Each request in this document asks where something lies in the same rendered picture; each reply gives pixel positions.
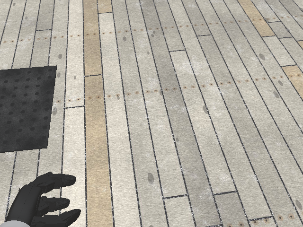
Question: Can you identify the left robot hand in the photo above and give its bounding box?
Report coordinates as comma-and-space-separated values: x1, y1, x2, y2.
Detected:
6, 171, 81, 227

